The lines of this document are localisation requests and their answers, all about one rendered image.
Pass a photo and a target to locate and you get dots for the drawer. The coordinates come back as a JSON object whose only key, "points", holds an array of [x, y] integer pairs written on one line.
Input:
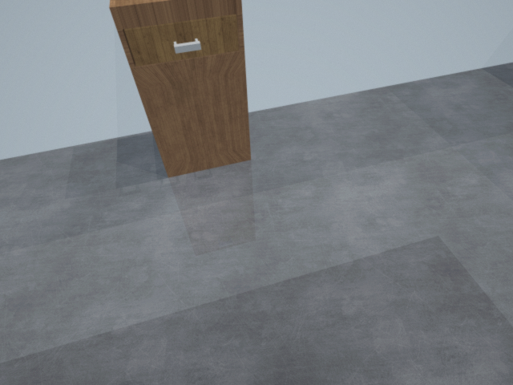
{"points": [[155, 44]]}

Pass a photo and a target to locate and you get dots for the handle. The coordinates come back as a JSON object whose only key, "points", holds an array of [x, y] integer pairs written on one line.
{"points": [[186, 47]]}

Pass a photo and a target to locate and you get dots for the cabinet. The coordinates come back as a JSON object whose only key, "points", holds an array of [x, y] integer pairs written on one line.
{"points": [[197, 108]]}

